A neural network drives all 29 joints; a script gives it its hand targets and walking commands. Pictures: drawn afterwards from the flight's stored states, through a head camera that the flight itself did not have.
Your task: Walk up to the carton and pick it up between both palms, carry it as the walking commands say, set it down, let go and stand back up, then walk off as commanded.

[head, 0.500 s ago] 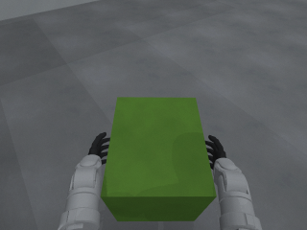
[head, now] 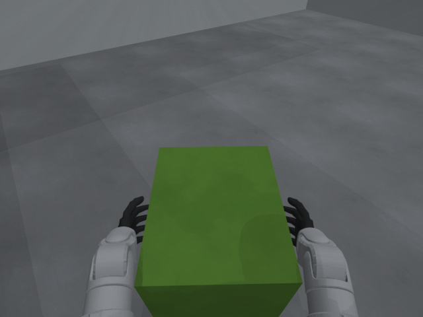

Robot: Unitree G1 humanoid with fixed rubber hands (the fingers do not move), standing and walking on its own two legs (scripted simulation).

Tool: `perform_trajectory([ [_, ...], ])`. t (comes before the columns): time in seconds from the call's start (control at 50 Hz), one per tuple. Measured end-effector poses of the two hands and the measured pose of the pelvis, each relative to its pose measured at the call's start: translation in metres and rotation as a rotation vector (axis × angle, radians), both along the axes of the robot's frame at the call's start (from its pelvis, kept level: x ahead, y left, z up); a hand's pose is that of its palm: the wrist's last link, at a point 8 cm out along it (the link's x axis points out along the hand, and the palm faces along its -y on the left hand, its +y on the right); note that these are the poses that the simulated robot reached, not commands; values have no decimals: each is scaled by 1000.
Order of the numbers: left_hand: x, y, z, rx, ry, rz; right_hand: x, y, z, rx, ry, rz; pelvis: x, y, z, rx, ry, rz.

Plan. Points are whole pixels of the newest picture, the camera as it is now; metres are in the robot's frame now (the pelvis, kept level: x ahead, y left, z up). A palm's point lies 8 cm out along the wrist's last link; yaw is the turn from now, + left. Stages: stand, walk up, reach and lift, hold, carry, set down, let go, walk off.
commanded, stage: reach and lift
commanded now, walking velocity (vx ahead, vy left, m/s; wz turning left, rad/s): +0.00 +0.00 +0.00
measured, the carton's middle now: (215, 235) +0.32 -0.02 -0.03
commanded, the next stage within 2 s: hold in 1.02 s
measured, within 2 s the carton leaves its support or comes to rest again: neither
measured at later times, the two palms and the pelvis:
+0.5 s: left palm (118, 236) +0.29 +0.17 +0.04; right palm (293, 227) +0.28 -0.17 +0.04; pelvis -0.01 -0.01 +0.00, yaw +0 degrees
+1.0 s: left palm (119, 244) +0.27 +0.17 +0.04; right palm (296, 235) +0.27 -0.17 +0.03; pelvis +0.00 -0.01 +0.00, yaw +0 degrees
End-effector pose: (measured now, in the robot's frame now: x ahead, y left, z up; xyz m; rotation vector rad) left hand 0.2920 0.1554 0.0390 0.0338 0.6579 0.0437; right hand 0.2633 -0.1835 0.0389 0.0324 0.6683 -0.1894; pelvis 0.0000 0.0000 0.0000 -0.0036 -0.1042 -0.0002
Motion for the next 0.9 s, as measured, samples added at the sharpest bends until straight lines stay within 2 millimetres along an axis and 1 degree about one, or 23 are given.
perform_trajectory([
  [0.2, -10, 11, -1, 8, 10, 45, 6, 10, -2, -4, 10, 54, -8, -2, -1, 2, -4, 2],
  [0.36, -8, 15, 3, 12, 6, 64, 14, 14, 0, -4, 6, 76, -10, -5, -1, 3, 1, 4],
  [0.54, -6, 16, 4, 8, 4, 77, 19, 15, 0, -8, 5, 89, -5, -7, 0, 4, 5, 2],
  [0.68, -8, 16, 1, 4, 7, 81, 17, 15, -2, -10, 8, 91, 0, -8, 1, 4, 8, 2],
  [0.9, -15, 14, -3, -3, 7, 84, 9, 13, -5, -4, 7, 79, 4, -7, 1, 4, 8, -1],
])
